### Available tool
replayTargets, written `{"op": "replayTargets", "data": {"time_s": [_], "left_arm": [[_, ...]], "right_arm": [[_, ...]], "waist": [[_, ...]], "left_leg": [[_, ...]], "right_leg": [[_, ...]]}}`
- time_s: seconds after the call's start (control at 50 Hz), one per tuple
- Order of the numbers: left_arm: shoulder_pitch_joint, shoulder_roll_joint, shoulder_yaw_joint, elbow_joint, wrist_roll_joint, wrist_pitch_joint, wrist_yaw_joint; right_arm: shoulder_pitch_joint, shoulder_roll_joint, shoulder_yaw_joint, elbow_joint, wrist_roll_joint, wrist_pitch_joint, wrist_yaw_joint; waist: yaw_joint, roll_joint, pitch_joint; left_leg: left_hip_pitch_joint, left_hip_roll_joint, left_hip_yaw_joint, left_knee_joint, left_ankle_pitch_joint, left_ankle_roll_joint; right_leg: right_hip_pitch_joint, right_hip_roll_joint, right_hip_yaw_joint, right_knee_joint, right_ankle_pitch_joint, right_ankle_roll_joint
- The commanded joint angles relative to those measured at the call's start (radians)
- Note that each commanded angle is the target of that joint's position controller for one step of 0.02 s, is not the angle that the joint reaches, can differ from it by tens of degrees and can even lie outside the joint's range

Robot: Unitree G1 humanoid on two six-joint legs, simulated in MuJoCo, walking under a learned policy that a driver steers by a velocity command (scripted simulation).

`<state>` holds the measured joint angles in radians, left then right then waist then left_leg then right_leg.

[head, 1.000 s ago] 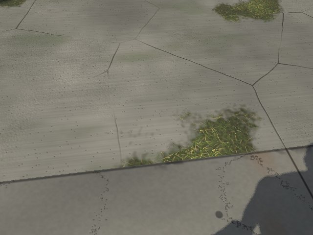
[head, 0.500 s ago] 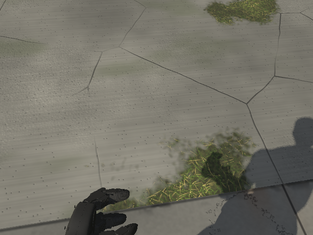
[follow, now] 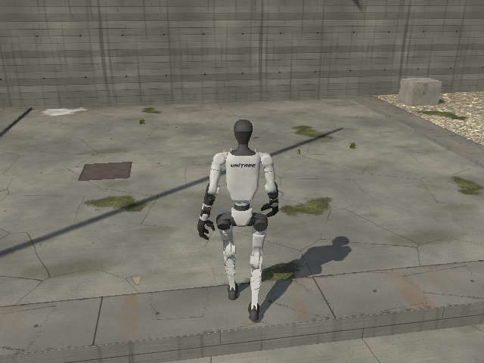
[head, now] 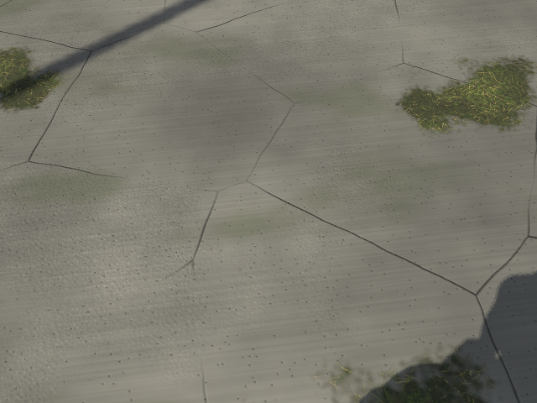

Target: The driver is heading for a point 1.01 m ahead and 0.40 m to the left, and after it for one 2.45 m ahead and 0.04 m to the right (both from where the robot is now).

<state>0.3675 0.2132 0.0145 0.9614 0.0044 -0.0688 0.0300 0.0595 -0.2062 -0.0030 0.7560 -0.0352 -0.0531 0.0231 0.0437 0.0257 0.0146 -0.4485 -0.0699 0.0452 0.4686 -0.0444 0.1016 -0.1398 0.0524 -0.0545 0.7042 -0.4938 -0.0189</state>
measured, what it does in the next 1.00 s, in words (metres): walks ahead: right foot, then left foot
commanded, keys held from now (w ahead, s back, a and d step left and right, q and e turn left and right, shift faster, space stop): s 0.10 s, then w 0.90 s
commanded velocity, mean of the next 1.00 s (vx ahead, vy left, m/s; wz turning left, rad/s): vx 0.30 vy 0.00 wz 0.00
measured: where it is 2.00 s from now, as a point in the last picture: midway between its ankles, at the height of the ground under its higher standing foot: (250, 283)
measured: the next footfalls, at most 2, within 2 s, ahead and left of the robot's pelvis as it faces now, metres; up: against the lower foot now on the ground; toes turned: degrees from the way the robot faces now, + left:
right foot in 0.36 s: +0.02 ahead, -0.12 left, +0.00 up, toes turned -2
left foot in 0.78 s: +0.26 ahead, +0.18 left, +0.00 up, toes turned +3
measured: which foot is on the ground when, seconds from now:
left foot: down 0.00-0.36, up 0.38-0.76, down 0.78-1.00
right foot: up 0.00-0.34, down 0.36-0.82, up 0.84-1.00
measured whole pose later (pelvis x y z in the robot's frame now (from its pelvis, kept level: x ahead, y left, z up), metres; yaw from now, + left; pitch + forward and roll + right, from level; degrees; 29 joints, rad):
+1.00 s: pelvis +0.24 +0.07 +0.02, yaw +1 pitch +2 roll +1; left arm 0.22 0.28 0.07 0.86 -0.03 -0.11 0.00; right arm 0.25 -0.22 -0.06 0.93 0.01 -0.09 0.03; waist -0.02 -0.05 0.01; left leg -0.17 -0.03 0.05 0.33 -0.17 0.05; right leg -0.56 -0.11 0.00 1.10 -0.27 -0.06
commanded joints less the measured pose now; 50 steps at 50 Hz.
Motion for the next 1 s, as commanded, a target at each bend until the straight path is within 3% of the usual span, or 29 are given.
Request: {"op": "replayTargets", "data": {"time_s": [0.02,0.04,0.06,0.1,0.12,0.14,0.18,0.24,0.3,0.34,0.36,0.38,0.4,0.42,0.44,0.48,0.52,0.58,0.66,0.74,0.78,0.8,0.82,0.84,0.86,0.88,0.92,0.96,1.0], "left_arm": [[0.136,0.075,0.013,-0.03,-0.017,-0.003,-0.028],[0.09,0.105,0.035,-0.043,-0.027,0.023,-0.006],[0.025,0.093,0.031,-0.066,-0.007,0.039,0.005],[0.005,0.095,0.038,-0.087,0.012,0.09,0.01],[0.057,0.079,0.037,-0.073,0.012,0.113,0.006],[0.03,0.088,0.044,-0.078,-0.01,0.12,0.022],[0.024,0.095,0.046,-0.089,-0.004,0.117,0.035],[0.018,0.118,0.051,-0.071,0.001,0.082,0.034],[0.062,0.102,0.049,-0.031,0.002,0.059,0.025],[0.176,0.081,0.041,0.043,0.027,0.051,0.013],[0.238,0.09,0.041,0.074,0.04,0.042,0.008],[0.17,0.072,0.031,0.036,0.01,0.028,0.006],[0.091,0.235,0.079,-0.004,-0.002,0.012,0.007],[0.001,0.228,0.083,-0.038,-0.005,-0.013,0.021],[-0.037,0.179,0.071,-0.043,-0.008,-0.033,0.025],[-0.003,0.148,0.064,-0.036,-0.016,-0.046,0.014],[0.062,0.112,0.051,-0.023,-0.017,-0.052,0.009],[0.126,0.132,0.051,-0.015,-0.005,-0.053,-0.001],[0.187,0.173,0.062,0.002,-0.017,-0.046,-0.007],[0.16,0.202,0.082,0.007,-0.03,-0.032,-0.013],[0.084,0.205,0.086,-0.01,-0.034,-0.024,-0.019],[0.125,0.119,0.064,-0.023,-0.037,-0.02,-0.027],[0.099,0.081,0.043,-0.049,-0.039,-0.028,-0.03],[0.037,0.081,0.038,-0.084,-0.042,-0.049,-0.033],[-0.053,0.138,0.055,-0.118,-0.06,-0.066,-0.035],[-0.11,0.153,0.061,-0.135,-0.061,-0.071,-0.03],[-0.131,0.125,0.066,-0.153,-0.043,-0.064,-0.023],[-0.111,0.08,0.063,-0.157,-0.039,-0.05,-0.024],[-0.156,0.084,0.062,-0.176,-0.024,-0.05,-0.034]], "right_arm": [[0.116,-0.047,-0.009,-0.054,-0.026,-0.003,-0.011],[0.118,0.006,0.008,-0.027,0.029,-0.004,-0.038],[0.082,-0.02,0.009,-0.022,0.031,-0.001,-0.053],[0.103,-0.092,-0.007,-0.02,0.02,0.016,-0.063],[0.1,-0.083,-0.003,-0.026,0.013,0.021,-0.058],[-0.003,-0.13,-0.02,-0.058,-0.007,0.033,-0.041],[-0.02,-0.136,-0.028,-0.052,0.02,0.038,-0.038],[0.078,-0.186,-0.055,0.001,0.045,0.042,-0.053],[0.064,-0.188,-0.069,0.001,0.066,0.041,-0.058],[0.01,-0.17,-0.075,-0.022,0.086,0.048,-0.054],[-0.002,-0.135,-0.073,-0.035,0.091,0.05,-0.049],[0.038,-0.051,-0.056,-0.019,0.089,0.044,-0.033],[-0.013,-0.113,-0.07,-0.045,0.068,0.027,-0.023],[-0.007,-0.156,-0.081,-0.033,0.068,0.008,-0.017],[0.013,-0.162,-0.086,-0.014,0.055,0.0,-0.011],[0.018,-0.14,-0.084,0.009,0.035,-0.002,-0.004],[-0.02,-0.109,-0.079,0.016,0.045,-0.009,-0.004],[-0.104,-0.08,-0.065,0.004,0.062,-0.02,0.002],[-0.185,-0.093,-0.057,-0.02,0.079,-0.03,0.014],[-0.155,-0.12,-0.054,-0.02,0.073,-0.04,0.029],[0.018,-0.176,-0.082,0.032,0.073,-0.045,0.025],[0.153,-0.248,-0.113,0.076,0.062,-0.055,0.025],[0.367,-0.304,-0.142,0.128,0.05,-0.048,0.019],[0.413,-0.271,-0.129,0.153,0.051,-0.041,0.015],[0.322,-0.223,-0.108,0.132,0.051,-0.039,0.014],[0.24,-0.182,-0.095,0.109,0.047,-0.038,0.014],[0.15,-0.123,-0.077,0.1,0.038,-0.044,0.015],[0.143,-0.115,-0.075,0.113,0.042,-0.047,0.008],[0.154,-0.145,-0.082,0.121,0.043,-0.062,-0.004]], "waist": [[-0.053,0.107,-0.402],[-0.025,-0.015,-0.287],[-0.007,-0.014,-0.174],[-0.007,0.043,-0.165],[0.014,0.038,-0.2],[0.03,0.068,-0.2],[0.032,0.133,-0.154],[0.006,0.151,-0.103],[0.03,0.141,-0.066],[0.073,0.104,0.01],[0.069,-0.054,0.013],[0.006,-0.276,-0.012],[0.01,-0.331,0.102],[-0.028,-0.246,0.159],[-0.05,-0.186,0.137],[-0.04,-0.135,0.081],[-0.012,-0.128,0.057],[0.035,-0.156,0.075],[0.084,-0.177,0.122],[0.056,-0.18,0.112],[-0.056,-0.166,0.023],[-0.094,-0.058,-0.122],[-0.187,0.082,-0.282],[-0.199,0.211,-0.321],[-0.18,0.181,-0.215],[-0.154,0.118,-0.145],[-0.088,0.072,-0.059],[-0.047,0.087,-0.015],[-0.037,0.047,0.021]], "left_leg": [[0.549,0.434,-0.436,0.005,1.048,0.331],[0.444,0.408,-0.348,-0.046,0.904,0.267],[0.332,0.359,-0.299,-0.076,0.813,0.218],[0.209,0.309,-0.255,-0.116,0.673,0.166],[0.155,0.286,-0.235,-0.159,0.399,0.147],[0.109,0.267,-0.261,-0.215,-0.026,0.152],[0.016,0.224,-0.275,-0.318,-0.459,0.104],[0.017,0.236,-0.299,-0.389,-0.614,0.079],[0.04,0.236,-0.293,-0.406,-0.622,0.052],[-0.003,0.141,-0.195,-0.354,-0.56,-0.038],[-0.109,0.068,-0.128,-0.123,-0.488,-0.079],[-0.226,0.007,-0.026,0.212,-0.423,-0.049],[-0.37,0.032,-0.07,0.269,-0.332,-0.038],[-0.379,0.075,-0.121,0.353,-0.24,-0.039],[-0.366,0.081,-0.128,0.387,-0.163,-0.046],[-0.346,0.098,-0.08,0.426,-0.111,-0.065],[-0.291,0.102,-0.039,0.382,-0.03,-0.083],[-0.215,0.11,-0.009,0.25,0.028,-0.091],[-0.185,0.12,-0.018,0.09,0.034,-0.089],[-0.069,0.12,-0.027,0.0,-0.034,-0.048],[0.164,0.081,-0.003,-0.035,-0.027,-0.009],[0.496,0.112,-0.06,-0.009,-0.032,0.044],[0.795,0.307,-0.351,-0.064,-0.265,0.146],[0.836,0.405,-0.563,-0.164,-0.373,0.17],[0.718,0.398,-0.526,-0.19,-0.325,0.135],[0.619,0.368,-0.442,-0.203,-0.247,0.104],[0.454,0.309,-0.317,-0.252,-0.114,0.087],[0.374,0.294,-0.274,-0.306,-0.085,0.102],[0.332,0.303,-0.249,-0.348,-0.04,0.12]], "right_leg": [[-0.285,-0.01,0.248,0.56,-0.189,0.069],[-0.292,-0.011,0.171,0.446,-0.141,0.059],[-0.3,-0.024,0.154,0.402,-0.108,0.062],[-0.229,-0.002,0.123,0.417,-0.049,0.063],[-0.173,-0.016,0.119,0.383,-0.015,0.061],[-0.177,-0.059,0.132,0.393,0.005,0.077],[-0.151,-0.06,0.07,0.28,0.046,0.075],[-0.108,-0.047,0.007,0.146,0.038,0.04],[-0.035,-0.047,-0.024,-0.068,0.052,-0.022],[0.077,-0.029,-0.077,-0.384,0.144,-0.094],[0.174,-0.154,0.099,-0.502,0.06,-0.143],[0.205,-0.345,0.334,-0.497,-0.05,-0.156],[0.021,-0.482,0.592,-0.662,-0.364,-0.267],[-0.018,-0.462,0.582,-0.698,-0.316,-0.249],[0.01,-0.411,0.482,-0.678,-0.174,-0.196],[0.058,-0.351,0.347,-0.654,-0.046,-0.149],[0.059,-0.305,0.251,-0.643,0.076,-0.136],[0.051,-0.282,0.18,-0.628,0.193,-0.132],[0.111,-0.303,0.176,-0.579,0.251,-0.152],[0.141,-0.341,0.175,-0.479,0.364,-0.144],[0.106,-0.303,0.126,-0.281,0.647,-0.119],[-0.087,-0.214,0.05,-0.038,0.729,-0.06],[-0.374,-0.131,-0.022,0.316,0.518,0.012],[-0.531,-0.085,0.074,0.539,0.006,-0.015],[-0.603,-0.128,0.129,0.636,0.004,-0.048],[-0.619,-0.157,0.121,0.623,0.075,-0.06],[-0.578,-0.191,0.103,0.508,0.175,-0.057],[-0.55,-0.197,0.083,0.408,0.207,-0.048],[-0.56,-0.201,0.072,0.296,0.32,-0.034]]}}
Keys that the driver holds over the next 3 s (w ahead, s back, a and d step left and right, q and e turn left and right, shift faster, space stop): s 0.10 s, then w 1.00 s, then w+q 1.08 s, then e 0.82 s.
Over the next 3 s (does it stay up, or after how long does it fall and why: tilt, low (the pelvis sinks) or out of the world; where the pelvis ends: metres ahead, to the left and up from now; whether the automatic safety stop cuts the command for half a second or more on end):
stays up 1.02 0.31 -0.03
